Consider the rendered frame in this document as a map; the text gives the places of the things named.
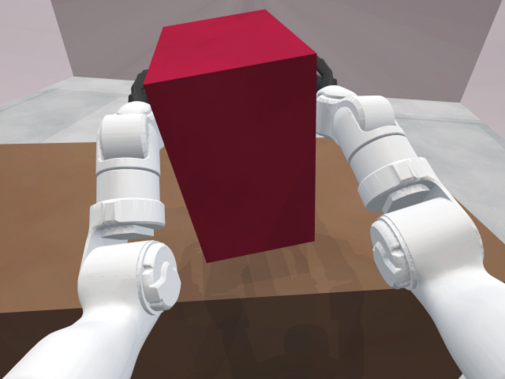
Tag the carton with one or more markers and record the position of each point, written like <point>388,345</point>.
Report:
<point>234,99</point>

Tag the right robot upper arm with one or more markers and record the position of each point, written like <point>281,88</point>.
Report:
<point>432,250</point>

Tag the right robot forearm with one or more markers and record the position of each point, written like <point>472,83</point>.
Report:
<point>389,173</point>

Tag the robot left hand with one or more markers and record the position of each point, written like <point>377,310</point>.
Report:
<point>137,90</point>

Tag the left robot forearm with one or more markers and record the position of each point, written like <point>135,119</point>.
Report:
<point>128,202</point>

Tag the pedestal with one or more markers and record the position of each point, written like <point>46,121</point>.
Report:
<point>316,310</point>

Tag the left robot upper arm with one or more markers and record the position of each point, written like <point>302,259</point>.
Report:
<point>123,290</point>

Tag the robot right hand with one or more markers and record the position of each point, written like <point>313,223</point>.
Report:
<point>326,77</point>

